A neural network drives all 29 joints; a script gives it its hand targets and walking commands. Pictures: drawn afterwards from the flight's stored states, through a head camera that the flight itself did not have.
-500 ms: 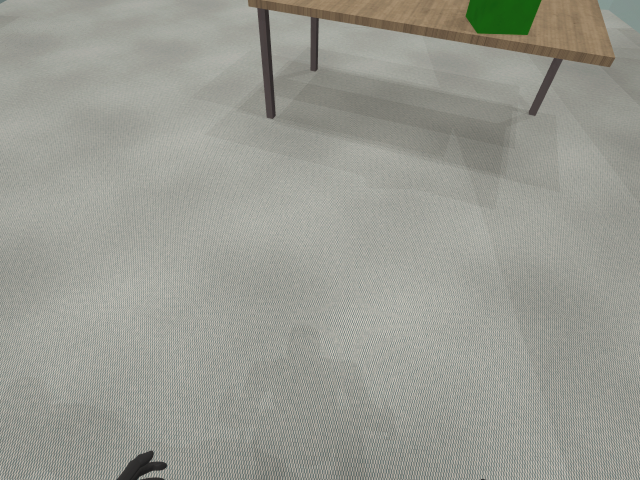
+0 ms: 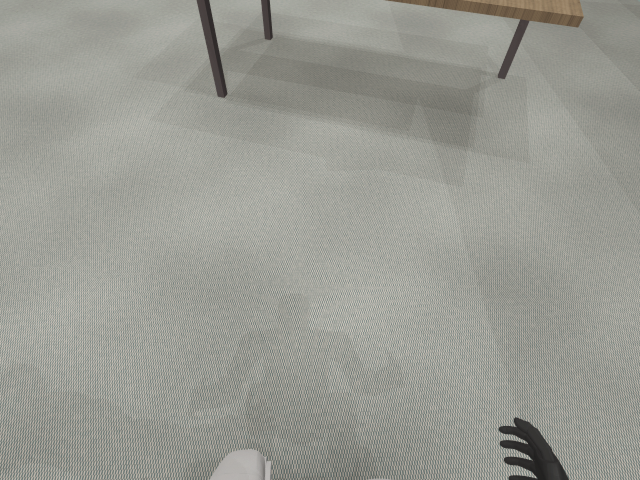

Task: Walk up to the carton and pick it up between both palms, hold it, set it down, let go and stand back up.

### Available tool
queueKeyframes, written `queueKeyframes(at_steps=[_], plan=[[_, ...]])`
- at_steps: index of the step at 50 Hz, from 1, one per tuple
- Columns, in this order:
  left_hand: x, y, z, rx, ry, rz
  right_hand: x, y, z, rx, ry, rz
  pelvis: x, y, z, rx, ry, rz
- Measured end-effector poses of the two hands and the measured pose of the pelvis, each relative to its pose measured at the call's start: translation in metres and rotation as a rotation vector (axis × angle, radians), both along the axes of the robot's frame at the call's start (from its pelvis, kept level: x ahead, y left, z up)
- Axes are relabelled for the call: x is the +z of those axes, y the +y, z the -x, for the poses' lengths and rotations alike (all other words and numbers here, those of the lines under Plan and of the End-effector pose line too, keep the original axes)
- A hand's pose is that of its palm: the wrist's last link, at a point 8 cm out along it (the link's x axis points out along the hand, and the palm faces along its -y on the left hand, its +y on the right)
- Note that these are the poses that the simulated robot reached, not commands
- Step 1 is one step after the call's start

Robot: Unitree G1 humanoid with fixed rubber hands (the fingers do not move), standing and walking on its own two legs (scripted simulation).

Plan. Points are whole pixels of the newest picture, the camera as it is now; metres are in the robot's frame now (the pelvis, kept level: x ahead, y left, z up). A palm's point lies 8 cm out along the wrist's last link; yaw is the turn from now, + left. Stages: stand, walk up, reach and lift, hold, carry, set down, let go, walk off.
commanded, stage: walk up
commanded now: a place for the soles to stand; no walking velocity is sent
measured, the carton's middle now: out of the picture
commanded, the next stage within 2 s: none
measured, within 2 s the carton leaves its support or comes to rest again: neither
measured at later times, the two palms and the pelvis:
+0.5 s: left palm (127, 345) +0.31 +0.30 -0.11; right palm (532, 416) +0.21 -0.29 -0.10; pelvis +0.19 +0.01 -0.01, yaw -1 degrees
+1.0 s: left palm (156, 287) +0.43 +0.29 -0.12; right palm (497, 267) +0.45 -0.31 -0.08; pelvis +0.32 -0.01 -0.01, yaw -4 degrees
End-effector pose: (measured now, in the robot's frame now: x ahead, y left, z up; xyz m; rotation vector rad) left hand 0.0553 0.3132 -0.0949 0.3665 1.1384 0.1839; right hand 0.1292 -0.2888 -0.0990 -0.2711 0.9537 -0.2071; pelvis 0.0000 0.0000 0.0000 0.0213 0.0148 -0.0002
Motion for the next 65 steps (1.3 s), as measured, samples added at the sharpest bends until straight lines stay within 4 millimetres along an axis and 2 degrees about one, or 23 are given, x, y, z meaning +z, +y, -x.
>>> queueKeyframes(at_steps=[8,10,13,20,23,25,28,30,36,39,43,47,49,51,56,61,65], plan=[[-0.022,0.014,-0.053,0.001,0.021,0.025,0.007,0.017,-0.082,0.023,-0.062,0.035,-0.01,0.017,-0.057,-0.005,0.019,0.041],[-0.026,0.018,-0.069,-0.004,0.033,0.041,0.011,0.023,-0.096,0.031,-0.067,0.05,-0.01,0.024,-0.072,-0.01,0.029,0.037],[-0.025,0.022,-0.101,-0.016,0.013,0.054,0.018,0.023,-0.097,0.01,-0.047,0.067,-0.005,0.029,-0.098,-0.013,0.012,0.048],[-0.018,0.012,-0.197,-0.057,-0.095,0.088,0.014,0.013,-0.07,-0.06,0.107,0.078,-0.001,0.026,-0.152,-0.015,-0.026,0.047],[-0.017,0.0,-0.235,-0.08,-0.129,0.096,0.007,0.004,-0.071,-0.083,0.142,0.072,-0.005,0.017,-0.175,-0.016,-0.041,0.034],[-0.017,-0.009,-0.26,-0.095,-0.149,0.096,0.0,-0.004,-0.08,-0.092,0.152,0.063,-0.009,0.01,-0.19,-0.019,-0.048,0.022],[-0.019,-0.024,-0.291,-0.112,-0.156,0.081,-0.015,-0.018,-0.104,-0.1,0.144,0.042,-0.018,-0.006,-0.216,-0.031,-0.045,-0.002],[-0.02,-0.034,-0.304,-0.119,-0.142,0.068,-0.022,-0.026,-0.129,-0.101,0.128,0.027,-0.021,-0.016,-0.23,-0.05,-0.048,0.01],[-0.008,-0.044,-0.323,-0.109,-0.095,0.021,-0.003,-0.039,-0.219,-0.067,-0.013,0.018,-0.009,-0.031,-0.264,-0.067,-0.036,0.009],[-0.008,-0.044,-0.332,-0.106,-0.08,0.015,0.005,-0.04,-0.257,-0.047,-0.074,0.02,-0.008,-0.032,-0.276,-0.068,-0.031,0.012],[-0.012,-0.04,-0.345,-0.102,-0.073,0.021,0.012,-0.036,-0.291,-0.033,-0.114,0.029,-0.009,-0.028,-0.293,-0.068,-0.028,0.021],[-0.02,-0.031,-0.359,-0.099,-0.059,0.037,0.014,-0.025,-0.314,-0.025,-0.113,0.045,-0.01,-0.017,-0.31,-0.067,-0.014,0.038],[-0.025,-0.024,-0.366,-0.099,-0.048,0.051,0.014,-0.019,-0.319,-0.024,-0.101,0.056,-0.012,-0.01,-0.318,-0.067,-0.004,0.048],[-0.026,-0.021,-0.376,-0.104,-0.048,0.064,0.017,-0.015,-0.314,-0.034,-0.078,0.068,-0.009,-0.004,-0.328,-0.07,-0.007,0.053],[-0.021,-0.022,-0.408,-0.109,-0.084,0.093,0.022,-0.016,-0.281,-0.088,0.042,0.087,0.0,-0.001,-0.354,-0.072,-0.043,0.067],[-0.021,-0.033,-0.433,-0.114,-0.101,0.118,0.02,-0.025,-0.262,-0.125,0.128,0.091,0.002,-0.009,-0.378,-0.072,-0.067,0.059],[-0.022,-0.05,-0.455,-0.128,-0.112,0.121,0.015,-0.04,-0.268,-0.142,0.131,0.084,-0.002,-0.024,-0.395,-0.082,-0.085,0.036]])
